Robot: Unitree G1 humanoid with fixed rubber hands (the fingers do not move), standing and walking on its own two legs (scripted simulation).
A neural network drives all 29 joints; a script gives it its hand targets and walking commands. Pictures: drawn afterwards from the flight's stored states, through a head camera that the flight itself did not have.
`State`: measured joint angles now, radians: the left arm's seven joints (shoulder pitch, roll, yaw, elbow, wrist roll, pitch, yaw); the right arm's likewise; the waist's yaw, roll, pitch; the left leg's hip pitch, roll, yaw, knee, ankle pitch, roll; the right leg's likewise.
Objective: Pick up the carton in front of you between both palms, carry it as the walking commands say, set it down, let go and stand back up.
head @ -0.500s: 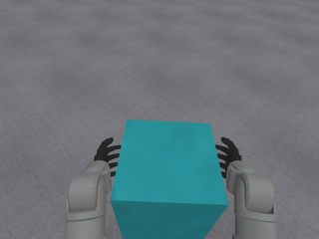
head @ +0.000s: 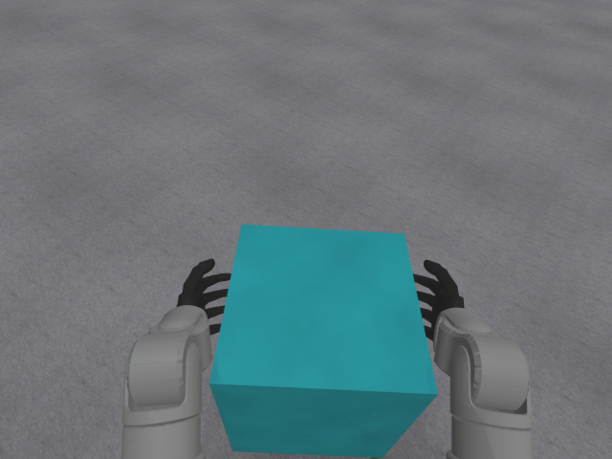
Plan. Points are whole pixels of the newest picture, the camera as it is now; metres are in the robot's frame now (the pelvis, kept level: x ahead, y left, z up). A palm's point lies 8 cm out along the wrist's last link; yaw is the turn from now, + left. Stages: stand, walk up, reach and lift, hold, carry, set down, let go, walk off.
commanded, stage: carry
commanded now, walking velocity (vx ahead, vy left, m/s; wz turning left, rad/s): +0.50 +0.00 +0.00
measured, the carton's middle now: (315, 346) +0.27 +0.00 +0.00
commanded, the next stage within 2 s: none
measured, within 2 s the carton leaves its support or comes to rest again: neither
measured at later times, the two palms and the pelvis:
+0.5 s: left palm (250, 155) +0.59 +0.11 +0.07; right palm (413, 155) +0.61 -0.19 +0.06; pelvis +0.33 -0.06 +0.00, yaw +3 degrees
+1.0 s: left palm (240, 69) +0.93 +0.17 +0.06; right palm (364, 71) +0.93 -0.13 +0.07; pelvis +0.66 +0.02 +0.00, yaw +0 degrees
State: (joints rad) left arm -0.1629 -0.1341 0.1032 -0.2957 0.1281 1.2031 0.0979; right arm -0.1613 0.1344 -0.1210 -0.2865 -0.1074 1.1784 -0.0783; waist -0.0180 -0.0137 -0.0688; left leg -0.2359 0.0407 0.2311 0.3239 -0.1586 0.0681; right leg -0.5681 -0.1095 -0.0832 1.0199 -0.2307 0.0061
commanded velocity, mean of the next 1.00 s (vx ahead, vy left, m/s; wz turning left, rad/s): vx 0.45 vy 0.00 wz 0.00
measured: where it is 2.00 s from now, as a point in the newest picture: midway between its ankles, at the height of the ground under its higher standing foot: (296, 286)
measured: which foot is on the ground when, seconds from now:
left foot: down 0.00-0.32, up 0.34-0.78, down 0.80-1.00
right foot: up 0.00-0.26, down 0.28-0.84, up 0.86-1.00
